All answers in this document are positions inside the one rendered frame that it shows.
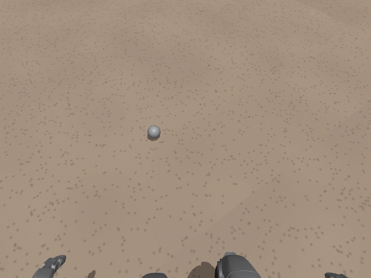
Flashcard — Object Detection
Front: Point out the ball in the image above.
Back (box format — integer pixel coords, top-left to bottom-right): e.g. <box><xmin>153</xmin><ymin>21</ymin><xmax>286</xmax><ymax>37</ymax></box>
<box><xmin>147</xmin><ymin>126</ymin><xmax>161</xmax><ymax>138</ymax></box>

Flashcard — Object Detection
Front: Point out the left robot hand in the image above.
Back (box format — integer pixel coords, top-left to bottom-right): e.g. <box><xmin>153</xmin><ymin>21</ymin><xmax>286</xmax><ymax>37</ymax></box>
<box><xmin>32</xmin><ymin>255</ymin><xmax>66</xmax><ymax>278</ymax></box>

